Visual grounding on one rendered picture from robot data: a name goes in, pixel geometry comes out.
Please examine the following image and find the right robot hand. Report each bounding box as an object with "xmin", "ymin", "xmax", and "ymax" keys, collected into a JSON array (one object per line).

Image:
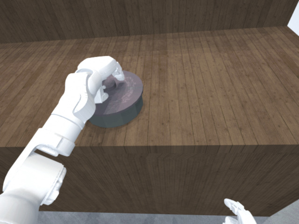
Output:
[{"xmin": 223, "ymin": 198, "xmax": 257, "ymax": 224}]

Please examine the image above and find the left robot hand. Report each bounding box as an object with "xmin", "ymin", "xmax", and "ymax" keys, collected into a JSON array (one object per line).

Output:
[{"xmin": 78, "ymin": 56, "xmax": 124, "ymax": 104}]

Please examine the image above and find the table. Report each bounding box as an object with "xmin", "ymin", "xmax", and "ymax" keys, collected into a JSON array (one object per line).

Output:
[{"xmin": 0, "ymin": 0, "xmax": 299, "ymax": 217}]

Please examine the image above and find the robot left upper arm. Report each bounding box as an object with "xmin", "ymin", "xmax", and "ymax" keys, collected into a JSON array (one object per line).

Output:
[{"xmin": 0, "ymin": 152, "xmax": 66, "ymax": 224}]

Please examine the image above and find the knob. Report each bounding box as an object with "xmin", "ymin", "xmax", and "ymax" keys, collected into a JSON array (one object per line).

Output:
[{"xmin": 102, "ymin": 79, "xmax": 116, "ymax": 92}]

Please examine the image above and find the robot left forearm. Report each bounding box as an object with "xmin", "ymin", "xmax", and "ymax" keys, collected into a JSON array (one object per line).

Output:
[{"xmin": 3, "ymin": 66, "xmax": 102, "ymax": 192}]

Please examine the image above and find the lid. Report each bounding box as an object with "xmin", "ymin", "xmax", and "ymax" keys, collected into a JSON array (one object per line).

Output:
[{"xmin": 93, "ymin": 70, "xmax": 143, "ymax": 117}]

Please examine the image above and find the pot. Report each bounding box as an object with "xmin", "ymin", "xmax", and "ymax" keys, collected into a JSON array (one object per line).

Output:
[{"xmin": 89, "ymin": 96, "xmax": 143, "ymax": 128}]

